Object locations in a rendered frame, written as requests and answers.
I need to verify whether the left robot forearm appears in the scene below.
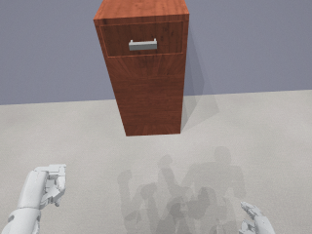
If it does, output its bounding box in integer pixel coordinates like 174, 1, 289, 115
1, 207, 42, 234

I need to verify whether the right robot hand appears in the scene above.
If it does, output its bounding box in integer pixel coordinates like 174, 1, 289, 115
239, 202, 276, 234

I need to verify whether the left robot hand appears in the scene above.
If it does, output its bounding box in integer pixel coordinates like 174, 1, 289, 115
17, 164, 66, 210

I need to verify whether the handle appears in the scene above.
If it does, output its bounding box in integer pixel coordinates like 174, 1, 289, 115
129, 38, 157, 51

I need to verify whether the drawer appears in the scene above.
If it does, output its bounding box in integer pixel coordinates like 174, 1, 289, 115
100, 20, 184, 57

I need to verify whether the cabinet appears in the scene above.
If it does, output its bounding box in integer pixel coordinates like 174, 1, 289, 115
93, 0, 190, 137

